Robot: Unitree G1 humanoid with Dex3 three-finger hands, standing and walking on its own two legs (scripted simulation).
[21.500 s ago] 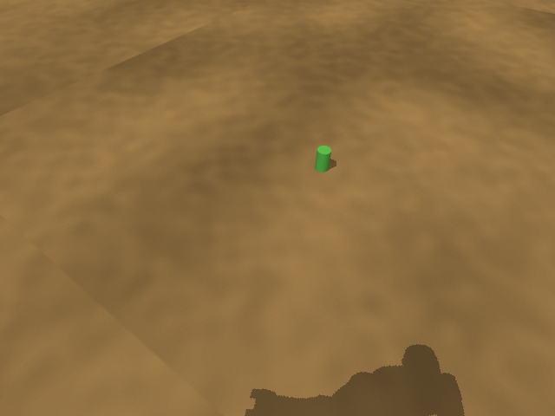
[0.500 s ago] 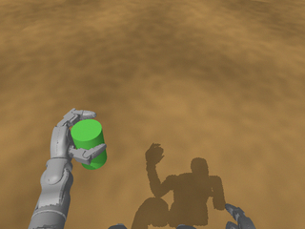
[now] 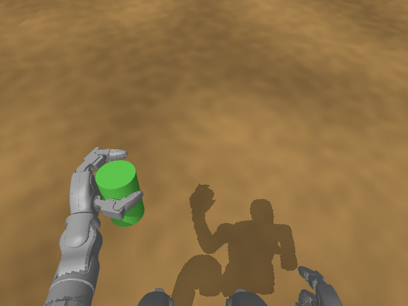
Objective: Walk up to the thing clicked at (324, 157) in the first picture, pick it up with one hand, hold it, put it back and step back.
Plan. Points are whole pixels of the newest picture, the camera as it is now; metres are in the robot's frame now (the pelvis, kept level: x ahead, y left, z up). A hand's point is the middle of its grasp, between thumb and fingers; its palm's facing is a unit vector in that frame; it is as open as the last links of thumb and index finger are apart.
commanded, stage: crouch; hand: left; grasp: from the side
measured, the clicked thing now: (122, 194) +0.33 +0.17 -0.01
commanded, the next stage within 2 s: lower in 1.62 s
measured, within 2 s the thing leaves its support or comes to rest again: neither
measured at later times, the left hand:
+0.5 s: hand (134, 213) +0.38 +0.19 -0.22, palm faces +0.16 -0.99 -0.02, open 10.4 cm
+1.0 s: hand (141, 230) +0.39 +0.20 -0.41, palm faces +0.17 -0.98 -0.02, open 10.4 cm
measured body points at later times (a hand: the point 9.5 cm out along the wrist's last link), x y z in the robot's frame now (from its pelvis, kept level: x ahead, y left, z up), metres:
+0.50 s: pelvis -0.03 +0.00 -0.19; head +0.14 +0.02 +0.22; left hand +0.36 +0.24 -0.21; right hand +0.08 -0.26 -0.32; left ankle +0.03 +0.13 -0.69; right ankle +0.02 -0.13 -0.69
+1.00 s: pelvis -0.08 +0.00 -0.36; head +0.13 +0.04 +0.03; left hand +0.38 +0.25 -0.41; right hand +0.01 -0.27 -0.49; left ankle +0.03 +0.13 -0.70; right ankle +0.02 -0.13 -0.70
